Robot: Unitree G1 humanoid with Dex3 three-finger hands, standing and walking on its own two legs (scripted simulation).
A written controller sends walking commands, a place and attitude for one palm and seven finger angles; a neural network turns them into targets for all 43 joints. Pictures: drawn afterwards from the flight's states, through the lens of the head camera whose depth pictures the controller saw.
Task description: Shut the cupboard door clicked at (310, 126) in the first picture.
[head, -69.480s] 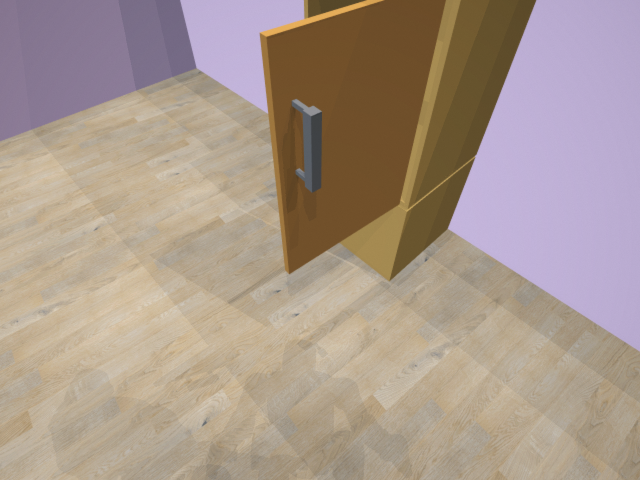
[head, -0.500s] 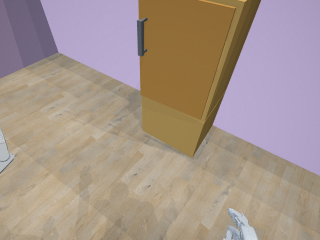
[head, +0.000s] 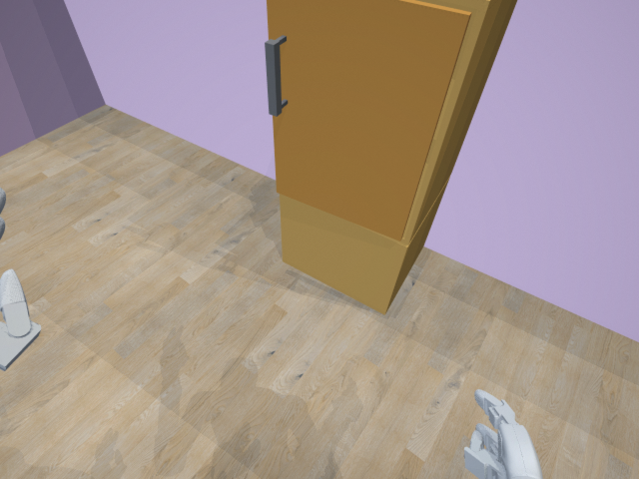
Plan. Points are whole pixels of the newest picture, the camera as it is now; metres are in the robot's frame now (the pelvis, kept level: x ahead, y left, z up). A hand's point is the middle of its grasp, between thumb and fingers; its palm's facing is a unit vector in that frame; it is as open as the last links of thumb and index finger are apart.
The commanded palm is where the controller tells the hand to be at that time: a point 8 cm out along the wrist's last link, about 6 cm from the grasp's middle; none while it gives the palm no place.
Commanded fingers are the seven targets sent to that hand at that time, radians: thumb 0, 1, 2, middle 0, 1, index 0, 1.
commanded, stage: let the arm hang, fingers relaxed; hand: left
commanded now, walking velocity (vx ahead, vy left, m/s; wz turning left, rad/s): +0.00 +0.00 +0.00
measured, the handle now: (278, 76) +0.93 +0.13 +0.05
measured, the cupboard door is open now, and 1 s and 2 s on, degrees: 4 4 4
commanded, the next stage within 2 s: look to check the result in 1.16 s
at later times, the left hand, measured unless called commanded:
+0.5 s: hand out of the picture -0.05 +0.20 -0.18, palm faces +0.06 -0.98 -0.17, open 7.0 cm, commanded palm none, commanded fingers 0.00 0.90 0.90 -0.20 -0.30 -0.20 -0.30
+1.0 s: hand out of the picture -0.03 +0.23 -0.17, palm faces +0.02 -0.97 -0.24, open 7.4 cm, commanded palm none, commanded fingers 0.00 0.90 0.90 -0.20 -0.30 -0.20 -0.30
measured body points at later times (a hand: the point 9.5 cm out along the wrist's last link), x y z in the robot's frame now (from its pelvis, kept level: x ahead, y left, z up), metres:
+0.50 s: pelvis -0.05 +0.01 +0.00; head -0.04 +0.04 +0.45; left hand -0.05 +0.25 -0.16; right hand -0.03 -0.23 -0.14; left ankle -0.01 +0.12 -0.74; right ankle -0.02 -0.09 -0.74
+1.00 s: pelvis -0.05 +0.02 +0.01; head -0.05 +0.02 +0.46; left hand -0.03 +0.28 -0.15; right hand -0.03 -0.23 -0.15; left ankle -0.01 +0.12 -0.74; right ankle -0.02 -0.09 -0.74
